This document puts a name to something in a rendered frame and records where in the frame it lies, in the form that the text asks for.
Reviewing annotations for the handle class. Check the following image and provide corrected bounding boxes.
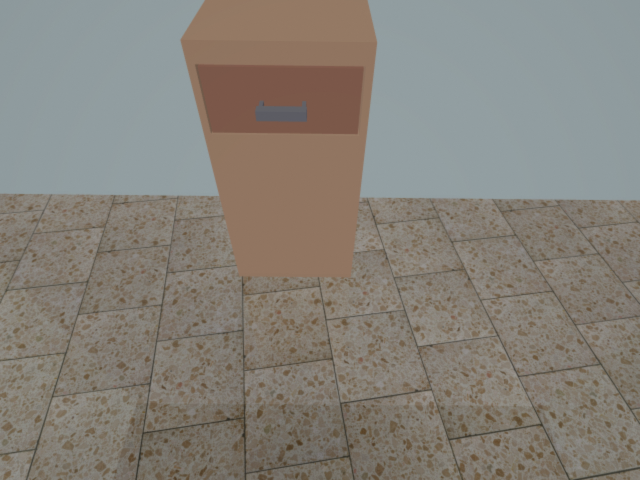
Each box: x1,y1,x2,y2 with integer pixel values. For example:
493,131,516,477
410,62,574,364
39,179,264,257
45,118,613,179
255,101,307,122

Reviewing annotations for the drawer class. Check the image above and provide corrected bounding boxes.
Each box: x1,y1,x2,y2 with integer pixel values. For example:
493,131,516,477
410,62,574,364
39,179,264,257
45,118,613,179
197,64,364,134

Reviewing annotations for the cabinet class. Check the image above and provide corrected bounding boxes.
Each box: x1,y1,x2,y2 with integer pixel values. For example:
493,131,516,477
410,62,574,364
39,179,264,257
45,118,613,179
180,0,377,277

